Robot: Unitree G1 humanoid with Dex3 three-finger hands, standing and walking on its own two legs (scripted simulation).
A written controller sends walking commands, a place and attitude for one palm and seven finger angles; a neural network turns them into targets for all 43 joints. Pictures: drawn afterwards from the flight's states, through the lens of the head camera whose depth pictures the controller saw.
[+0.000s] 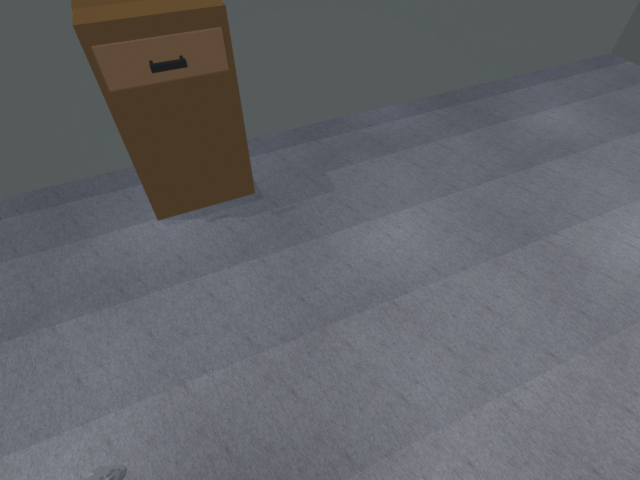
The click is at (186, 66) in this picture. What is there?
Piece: drawer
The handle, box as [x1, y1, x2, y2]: [149, 56, 187, 72]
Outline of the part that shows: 187,66 185,59 182,56 179,56 180,58 176,60 153,64 151,60 149,61 152,72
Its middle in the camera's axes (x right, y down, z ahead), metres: -0.51 -0.58 +1.28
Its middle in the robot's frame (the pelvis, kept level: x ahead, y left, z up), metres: +1.32 +0.58 -0.09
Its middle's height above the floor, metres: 0.68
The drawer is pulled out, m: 0.00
